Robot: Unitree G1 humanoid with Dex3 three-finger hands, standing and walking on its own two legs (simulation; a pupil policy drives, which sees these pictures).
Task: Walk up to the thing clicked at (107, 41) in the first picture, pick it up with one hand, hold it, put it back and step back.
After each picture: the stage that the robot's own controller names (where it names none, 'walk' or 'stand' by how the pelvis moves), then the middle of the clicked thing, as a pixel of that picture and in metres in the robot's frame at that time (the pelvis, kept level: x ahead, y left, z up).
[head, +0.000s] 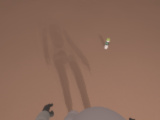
stand; (106, 43) +1.59 -0.33 -0.65
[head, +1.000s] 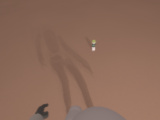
walk; (93, 45) +1.48 +0.06 -0.63
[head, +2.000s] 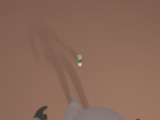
walk; (79, 60) +0.97 +0.27 -0.65
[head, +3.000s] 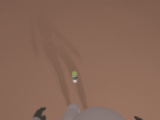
walk; (74, 77) +0.61 +0.22 -0.63
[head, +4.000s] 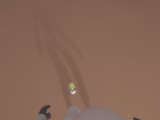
stand; (72, 88) +0.41 +0.24 -0.63
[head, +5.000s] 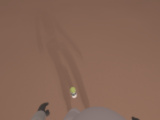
stand; (73, 92) +0.37 +0.21 -0.64
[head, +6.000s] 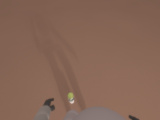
stand; (71, 98) +0.33 +0.21 -0.66
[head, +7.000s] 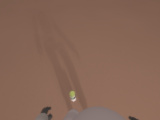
stand; (72, 96) +0.34 +0.20 -0.66
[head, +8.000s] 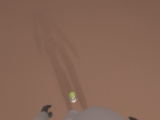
stand; (72, 97) +0.32 +0.20 -0.66
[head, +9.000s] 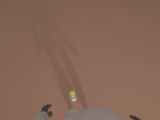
stand; (73, 96) +0.32 +0.20 -0.66
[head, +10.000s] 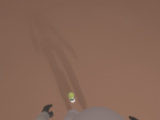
stand; (71, 97) +0.31 +0.21 -0.66
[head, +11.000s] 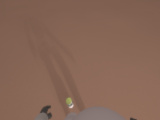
stand; (69, 103) +0.27 +0.23 -0.66
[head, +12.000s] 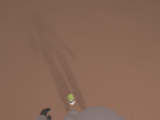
stand; (71, 99) +0.30 +0.21 -0.66
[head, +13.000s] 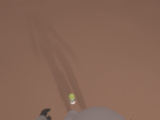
stand; (72, 99) +0.32 +0.20 -0.66
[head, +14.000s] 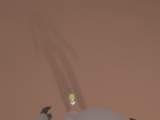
stand; (72, 99) +0.31 +0.19 -0.66
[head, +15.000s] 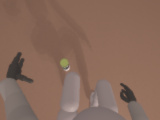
go down; (65, 65) +0.38 +0.24 -0.35
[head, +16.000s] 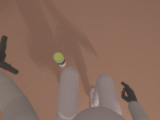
go down; (60, 60) +0.38 +0.28 -0.27
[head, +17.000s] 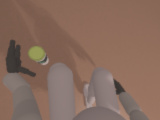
close in; (41, 57) +0.34 +0.31 -0.17
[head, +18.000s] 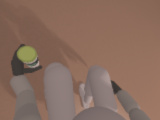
close; (31, 59) +0.34 +0.32 -0.14
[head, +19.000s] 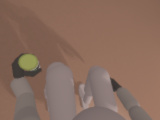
lift; (32, 65) +0.30 +0.32 -0.14
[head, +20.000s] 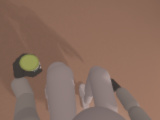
lift; (33, 65) +0.30 +0.32 -0.14
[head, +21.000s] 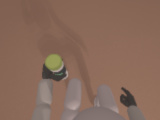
lift; (59, 69) +0.30 +0.22 +0.03
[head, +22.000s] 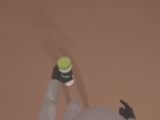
hold; (66, 73) +0.30 +0.17 +0.04
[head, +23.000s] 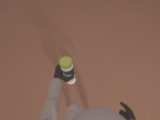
hold; (68, 72) +0.32 +0.16 +0.03
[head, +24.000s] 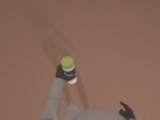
crouch; (70, 72) +0.32 +0.15 +0.03
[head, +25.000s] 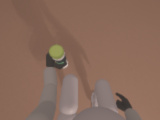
crouch; (60, 59) +0.38 +0.22 -0.05
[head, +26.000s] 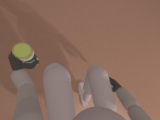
lower; (29, 57) +0.35 +0.33 -0.16
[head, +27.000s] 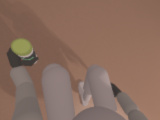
lower; (28, 54) +0.36 +0.33 -0.15
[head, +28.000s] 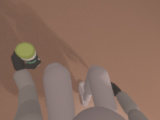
lower; (31, 57) +0.34 +0.32 -0.16
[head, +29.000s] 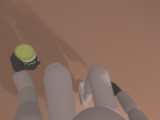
lower; (30, 58) +0.34 +0.33 -0.16
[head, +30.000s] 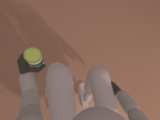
loosen; (36, 61) +0.32 +0.30 -0.16
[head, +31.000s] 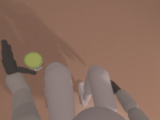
withdraw; (35, 63) +0.32 +0.30 -0.16
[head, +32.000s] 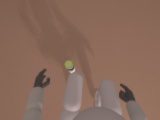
walk; (70, 67) +0.38 +0.24 -0.35
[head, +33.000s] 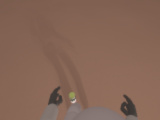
stand; (72, 97) +0.32 +0.19 -0.59
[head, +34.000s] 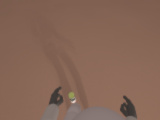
stand; (72, 97) +0.32 +0.20 -0.60
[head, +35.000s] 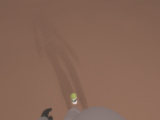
stand; (74, 99) +0.33 +0.19 -0.65
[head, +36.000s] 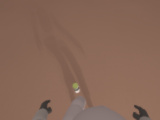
walk; (76, 88) +0.37 +0.21 -0.63
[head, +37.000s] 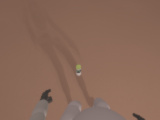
walk; (78, 70) +0.61 +0.15 -0.63
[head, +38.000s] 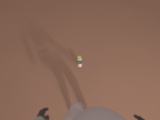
stand; (79, 61) +0.93 +0.24 -0.64
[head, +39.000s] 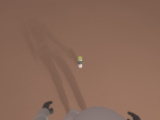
stand; (80, 62) +0.92 +0.20 -0.65
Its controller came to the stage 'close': yes
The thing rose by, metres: 0.68
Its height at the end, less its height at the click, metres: +0.00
